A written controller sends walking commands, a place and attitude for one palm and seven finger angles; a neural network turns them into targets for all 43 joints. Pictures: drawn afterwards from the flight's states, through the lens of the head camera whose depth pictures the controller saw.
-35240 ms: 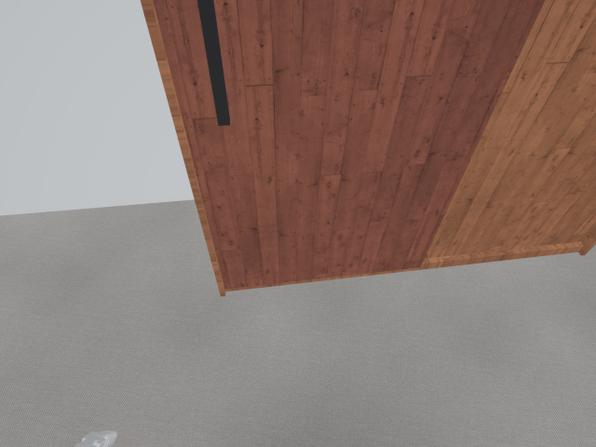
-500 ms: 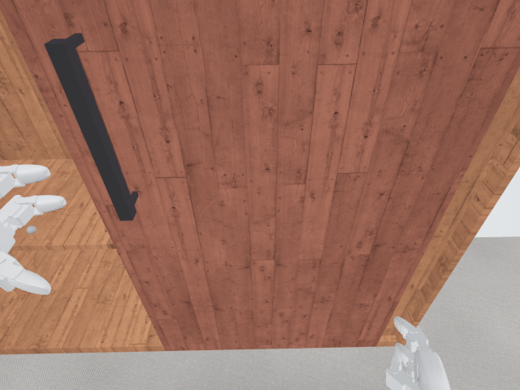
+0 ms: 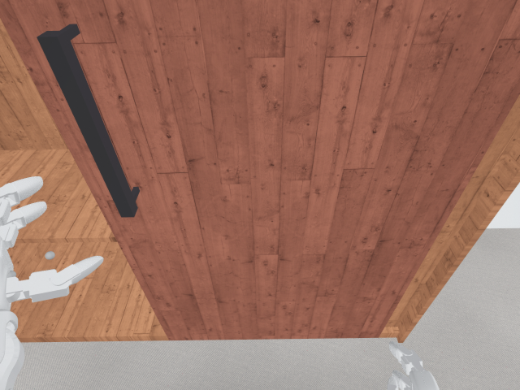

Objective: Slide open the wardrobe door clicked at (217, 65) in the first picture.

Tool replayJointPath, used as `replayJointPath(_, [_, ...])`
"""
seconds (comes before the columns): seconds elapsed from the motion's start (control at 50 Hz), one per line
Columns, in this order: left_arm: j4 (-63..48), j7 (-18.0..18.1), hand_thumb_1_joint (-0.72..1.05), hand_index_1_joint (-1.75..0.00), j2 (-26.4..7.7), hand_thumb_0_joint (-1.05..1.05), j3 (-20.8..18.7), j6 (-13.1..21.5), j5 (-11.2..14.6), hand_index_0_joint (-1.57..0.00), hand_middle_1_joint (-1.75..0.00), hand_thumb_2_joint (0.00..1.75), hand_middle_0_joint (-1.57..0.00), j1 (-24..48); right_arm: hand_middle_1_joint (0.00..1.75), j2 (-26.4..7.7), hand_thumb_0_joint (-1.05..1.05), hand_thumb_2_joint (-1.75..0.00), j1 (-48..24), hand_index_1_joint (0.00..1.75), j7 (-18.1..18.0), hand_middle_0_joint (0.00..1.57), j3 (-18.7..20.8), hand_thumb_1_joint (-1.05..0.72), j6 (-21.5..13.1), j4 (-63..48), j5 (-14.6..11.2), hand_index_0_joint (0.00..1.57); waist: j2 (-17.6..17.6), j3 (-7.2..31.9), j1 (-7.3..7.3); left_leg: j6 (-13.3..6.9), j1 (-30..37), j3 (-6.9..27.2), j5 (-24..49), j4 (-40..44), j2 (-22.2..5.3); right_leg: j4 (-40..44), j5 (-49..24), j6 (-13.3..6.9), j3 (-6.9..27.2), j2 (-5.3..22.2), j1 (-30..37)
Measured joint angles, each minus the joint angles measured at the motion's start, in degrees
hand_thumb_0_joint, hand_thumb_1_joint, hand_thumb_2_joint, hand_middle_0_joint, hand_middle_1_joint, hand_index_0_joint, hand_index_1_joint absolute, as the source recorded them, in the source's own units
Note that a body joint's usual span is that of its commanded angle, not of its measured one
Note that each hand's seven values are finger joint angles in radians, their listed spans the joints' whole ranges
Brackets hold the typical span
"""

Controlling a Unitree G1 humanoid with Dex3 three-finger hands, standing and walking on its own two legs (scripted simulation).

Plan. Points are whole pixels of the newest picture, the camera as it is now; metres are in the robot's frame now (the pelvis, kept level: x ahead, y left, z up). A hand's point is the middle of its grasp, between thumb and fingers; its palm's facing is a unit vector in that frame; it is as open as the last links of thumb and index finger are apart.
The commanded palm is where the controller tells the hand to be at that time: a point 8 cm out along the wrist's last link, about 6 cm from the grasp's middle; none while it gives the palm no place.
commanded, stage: draw the hand back to the body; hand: left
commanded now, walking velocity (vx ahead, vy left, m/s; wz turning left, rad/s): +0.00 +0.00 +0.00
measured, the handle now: (104, 134) +0.43 +0.32 +0.20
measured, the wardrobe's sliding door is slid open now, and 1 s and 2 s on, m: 0.67 0.67 0.67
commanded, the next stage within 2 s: step back with the hand held close in 0.70 s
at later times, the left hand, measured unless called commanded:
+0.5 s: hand (86, 257) +0.21 +0.25 +0.16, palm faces +0.42 -0.83 -0.37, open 7.7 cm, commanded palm +0.16 +0.29 +0.18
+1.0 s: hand (77, 253) +0.21 +0.26 +0.17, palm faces +0.43 -0.80 -0.42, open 7.4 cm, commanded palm +0.15 +0.29 +0.18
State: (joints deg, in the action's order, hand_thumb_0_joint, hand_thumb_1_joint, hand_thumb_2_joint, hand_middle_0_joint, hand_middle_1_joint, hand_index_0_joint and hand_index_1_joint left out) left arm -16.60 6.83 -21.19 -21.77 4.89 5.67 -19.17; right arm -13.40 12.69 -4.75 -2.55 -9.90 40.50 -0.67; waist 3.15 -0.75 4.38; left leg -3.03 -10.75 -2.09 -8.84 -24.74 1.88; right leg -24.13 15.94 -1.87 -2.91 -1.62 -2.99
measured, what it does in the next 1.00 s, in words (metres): stands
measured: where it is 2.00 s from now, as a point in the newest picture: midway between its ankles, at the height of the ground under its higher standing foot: outside the picture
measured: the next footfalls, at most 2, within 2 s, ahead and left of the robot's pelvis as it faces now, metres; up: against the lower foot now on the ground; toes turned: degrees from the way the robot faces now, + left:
none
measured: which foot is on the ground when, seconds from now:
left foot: down 0.00-1.00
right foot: down 0.00-1.00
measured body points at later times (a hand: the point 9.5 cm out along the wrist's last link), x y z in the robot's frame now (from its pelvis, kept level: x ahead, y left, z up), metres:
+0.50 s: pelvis +0.02 -0.01 +0.00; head -0.01 -0.02 +0.45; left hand +0.18 +0.29 +0.19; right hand +0.22 -0.23 -0.07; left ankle +0.06 +0.08 -0.74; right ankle -0.02 -0.10 -0.74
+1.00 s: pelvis +0.01 -0.01 +0.00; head +0.00 -0.02 +0.45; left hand +0.18 +0.30 +0.19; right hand +0.20 -0.24 -0.08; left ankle +0.06 +0.08 -0.74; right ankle -0.02 -0.10 -0.74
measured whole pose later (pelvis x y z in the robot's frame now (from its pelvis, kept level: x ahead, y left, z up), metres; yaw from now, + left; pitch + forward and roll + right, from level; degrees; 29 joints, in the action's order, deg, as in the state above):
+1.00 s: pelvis +0.01 -0.01 +0.00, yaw -1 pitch -2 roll -1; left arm -23.0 6.2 -22.2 -21.5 6.4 4.4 -26.5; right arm -14.1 10.0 -4.1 -1.3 0.3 34.1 -0.3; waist 3.2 0.4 2.3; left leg -2.4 -13.9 -2.1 -9.1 -24.7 0.2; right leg -20.2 13.9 -1.9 -2.6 -3.3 -4.6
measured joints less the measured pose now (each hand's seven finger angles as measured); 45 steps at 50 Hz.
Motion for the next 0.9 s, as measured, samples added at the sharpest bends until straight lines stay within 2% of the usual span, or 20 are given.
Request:
replayJointPath(0.18, [-4.7, -0.9, 0.33, -0.63, -0.3, 0.00, 1.9, 0.1, -0.4, -0.23, -0.63, 0.63, -0.23, -5.5, 0.30, 0.0, 0.01, -0.89, -0.9, 0.30, 0.8, 0.21, 1.0, -0.90, 2.3, -2.0, 0.5, 0.20, -0.1, 0.8, -0.76, 0.1, 2.0, -1.0, -0.8, 1.4, -0.1, 1.9, 0.1, 0.1, 1.2, 0.0, 1.9])
replayJointPath(0.46, [-7.6, -1.6, 0.79, -0.36, 0.5, 0.01, 4.3, -2.0, -0.3, -0.21, -0.36, 0.85, -0.21, -7.9, 0.30, 0.1, 0.01, -0.90, -2.4, 0.30, 0.8, 0.20, 1.1, -0.90, 5.2, -4.3, 0.7, 0.20, -0.4, 0.9, 0.09, 0.5, 2.6, -0.6, -1.2, 1.8, -0.3, 3.4, 0.1, -0.3, 0.8, -0.4, 3.2])
replayJointPath(0.6, [-7.0, -1.5, 0.87, -0.32, 0.4, 0.01, 3.7, -2.5, -0.1, -0.21, -0.32, 0.89, -0.21, -7.2, 0.30, 0.5, 0.01, -0.90, -2.4, 0.30, 0.8, 0.20, 0.7, -0.90, 5.9, -4.1, 0.8, 0.20, -0.2, 0.9, 0.17, 0.7, 3.0, -0.4, -1.0, 2.1, -0.5, 3.9, -0.1, -0.5, 0.7, -0.6, 3.6])
replayJointPath(0.82, [-6.2, -1.7, 0.89, -0.30, 0.4, 0.01, 3.9, -2.3, 0.0, -0.21, -0.30, 0.90, -0.21, -7.3, 0.30, 0.4, 0.01, -0.89, -1.8, 0.30, 0.7, 0.21, 0.8, -0.90, 6.3, -3.5, 0.9, 0.20, -0.1, 0.4, -0.07, 1.0, 3.3, -0.1, -0.3, 2.8, -0.8, 4.9, -1.0, -0.8, 0.5, -1.0, 4.1])
replayJointPath(0.9, [-5.3, -1.5, 0.89, -0.30, -0.8, 0.01, 1.9, -0.4, -0.6, -0.21, -0.30, 0.90, -0.21, -5.8, 0.30, -0.1, 0.01, -0.89, -1.9, 0.30, 0.5, 0.20, 0.8, -0.90, 7.5, -4.3, 0.6, 0.20, 0.2, 0.7, -0.67, 1.0, 0.6, 0.6, -0.7, 0.9, -1.5, 5.4, -1.6, -0.7, -0.1, -1.7, 2.7])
